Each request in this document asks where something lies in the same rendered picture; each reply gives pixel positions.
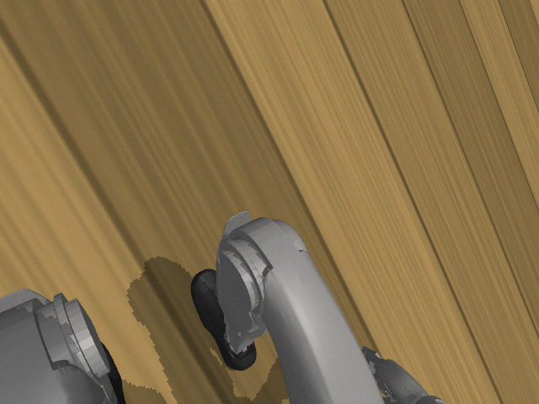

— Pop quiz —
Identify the left robot foot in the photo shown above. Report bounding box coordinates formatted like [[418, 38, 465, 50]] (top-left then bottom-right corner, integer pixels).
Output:
[[100, 341, 126, 404]]

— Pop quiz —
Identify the right robot foot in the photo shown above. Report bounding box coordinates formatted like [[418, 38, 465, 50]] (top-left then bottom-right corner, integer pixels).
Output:
[[191, 269, 256, 370]]

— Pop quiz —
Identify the right robot hand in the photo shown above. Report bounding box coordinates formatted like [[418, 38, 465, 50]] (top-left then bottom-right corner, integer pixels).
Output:
[[362, 346, 429, 404]]

